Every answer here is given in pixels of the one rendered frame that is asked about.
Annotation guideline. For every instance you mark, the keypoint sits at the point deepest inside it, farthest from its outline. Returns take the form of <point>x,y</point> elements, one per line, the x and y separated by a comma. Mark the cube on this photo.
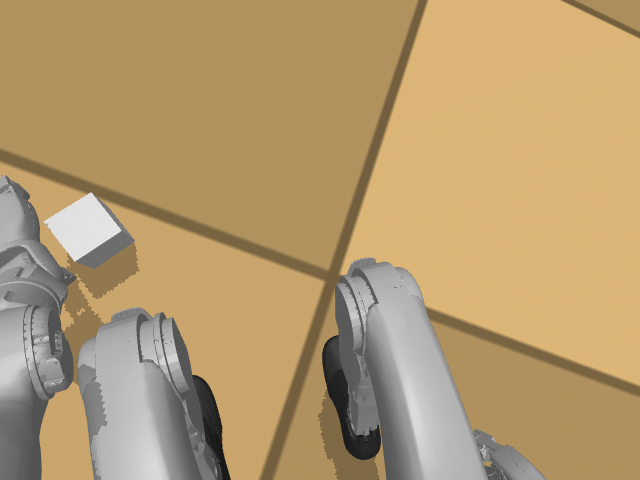
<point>89,231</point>

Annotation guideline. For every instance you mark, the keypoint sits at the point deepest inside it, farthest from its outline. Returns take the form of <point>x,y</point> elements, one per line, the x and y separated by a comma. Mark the left robot arm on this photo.
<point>35,358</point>

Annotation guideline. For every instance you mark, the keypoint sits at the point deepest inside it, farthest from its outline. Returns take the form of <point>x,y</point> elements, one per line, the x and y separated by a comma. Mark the left robot hand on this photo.
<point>18,218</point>

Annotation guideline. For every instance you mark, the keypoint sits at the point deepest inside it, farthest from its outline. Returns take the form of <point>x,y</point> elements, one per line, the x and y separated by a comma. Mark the right robot foot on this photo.
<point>359,446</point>

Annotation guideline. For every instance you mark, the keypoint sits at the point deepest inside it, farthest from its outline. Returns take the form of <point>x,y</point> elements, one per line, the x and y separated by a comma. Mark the right robot hand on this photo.
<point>507,462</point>

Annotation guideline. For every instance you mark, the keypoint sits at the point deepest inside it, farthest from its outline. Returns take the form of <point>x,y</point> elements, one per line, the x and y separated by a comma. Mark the left robot foot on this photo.
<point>212,425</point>

